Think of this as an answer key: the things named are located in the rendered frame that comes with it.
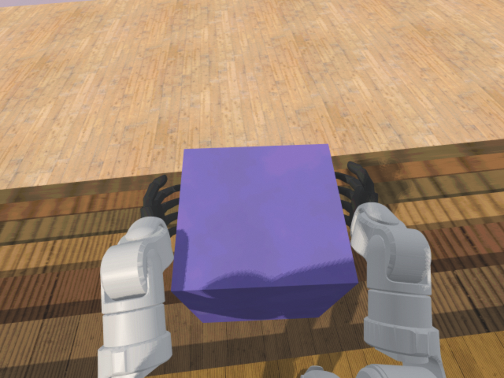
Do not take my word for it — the robot left forearm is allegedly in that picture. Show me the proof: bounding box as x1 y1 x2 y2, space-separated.
98 217 174 378

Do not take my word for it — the right robot hand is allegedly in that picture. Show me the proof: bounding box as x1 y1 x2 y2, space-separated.
335 161 378 227

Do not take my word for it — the carton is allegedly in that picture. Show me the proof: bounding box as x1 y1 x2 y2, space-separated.
171 144 358 323

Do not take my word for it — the robot right shin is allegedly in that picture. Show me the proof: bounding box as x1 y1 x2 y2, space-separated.
304 365 324 375

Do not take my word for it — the left robot hand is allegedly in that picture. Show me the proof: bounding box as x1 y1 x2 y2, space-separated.
140 175 180 238

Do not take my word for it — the robot right forearm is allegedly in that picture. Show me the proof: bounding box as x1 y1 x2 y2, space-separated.
350 202 446 378

